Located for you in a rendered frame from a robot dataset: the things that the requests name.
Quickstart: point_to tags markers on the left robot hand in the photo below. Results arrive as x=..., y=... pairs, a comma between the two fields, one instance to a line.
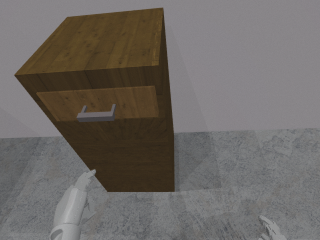
x=76, y=206

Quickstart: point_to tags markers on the robot left forearm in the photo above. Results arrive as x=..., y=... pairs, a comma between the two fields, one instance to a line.
x=66, y=231

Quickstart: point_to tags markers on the right robot hand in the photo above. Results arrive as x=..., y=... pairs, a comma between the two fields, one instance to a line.
x=271, y=228

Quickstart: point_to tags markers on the drawer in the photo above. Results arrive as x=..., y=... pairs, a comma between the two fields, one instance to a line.
x=131, y=102

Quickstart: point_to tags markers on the cabinet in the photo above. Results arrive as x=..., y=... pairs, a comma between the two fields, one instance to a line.
x=111, y=50

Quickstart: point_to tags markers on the handle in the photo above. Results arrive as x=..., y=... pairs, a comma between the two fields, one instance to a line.
x=96, y=116

